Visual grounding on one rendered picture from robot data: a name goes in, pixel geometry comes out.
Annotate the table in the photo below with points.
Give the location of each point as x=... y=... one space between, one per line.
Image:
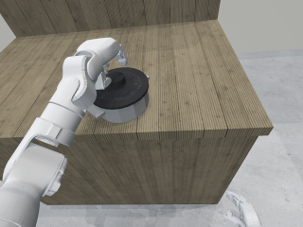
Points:
x=203 y=114

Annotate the lid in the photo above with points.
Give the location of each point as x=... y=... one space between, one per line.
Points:
x=135 y=87

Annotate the left robot upper arm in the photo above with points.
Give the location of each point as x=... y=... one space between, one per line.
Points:
x=38 y=172

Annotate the pot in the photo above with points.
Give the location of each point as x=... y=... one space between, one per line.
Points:
x=121 y=115

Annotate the robot left forearm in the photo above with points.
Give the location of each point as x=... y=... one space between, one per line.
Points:
x=75 y=93

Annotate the knob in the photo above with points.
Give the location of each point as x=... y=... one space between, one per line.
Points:
x=117 y=79

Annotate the robot left hand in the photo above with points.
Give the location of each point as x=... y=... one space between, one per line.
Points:
x=107 y=49

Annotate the robot right hand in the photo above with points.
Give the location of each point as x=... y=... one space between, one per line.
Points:
x=246 y=216

